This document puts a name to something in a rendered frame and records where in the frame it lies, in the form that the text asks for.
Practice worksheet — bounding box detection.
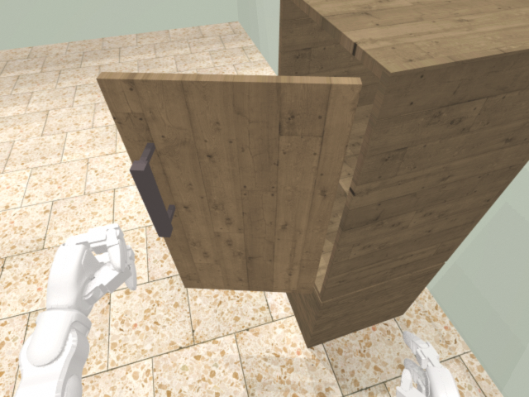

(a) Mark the left robot forearm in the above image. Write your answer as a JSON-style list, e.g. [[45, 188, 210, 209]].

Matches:
[[14, 309, 92, 397]]

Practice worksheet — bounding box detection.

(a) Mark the right robot hand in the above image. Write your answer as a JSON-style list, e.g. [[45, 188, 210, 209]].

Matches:
[[396, 331, 460, 397]]

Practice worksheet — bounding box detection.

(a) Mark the cupboard door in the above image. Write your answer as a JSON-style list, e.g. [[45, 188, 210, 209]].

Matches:
[[96, 72, 362, 294]]

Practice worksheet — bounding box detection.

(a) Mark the handle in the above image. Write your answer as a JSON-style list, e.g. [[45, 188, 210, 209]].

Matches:
[[130, 143, 175, 237]]

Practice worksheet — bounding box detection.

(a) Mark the left robot hand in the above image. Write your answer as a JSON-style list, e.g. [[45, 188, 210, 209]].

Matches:
[[46, 223, 137, 316]]

